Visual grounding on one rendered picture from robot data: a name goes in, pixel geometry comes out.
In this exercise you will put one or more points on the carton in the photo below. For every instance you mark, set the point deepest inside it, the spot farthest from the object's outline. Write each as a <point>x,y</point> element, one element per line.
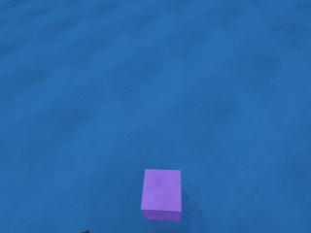
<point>162,195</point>

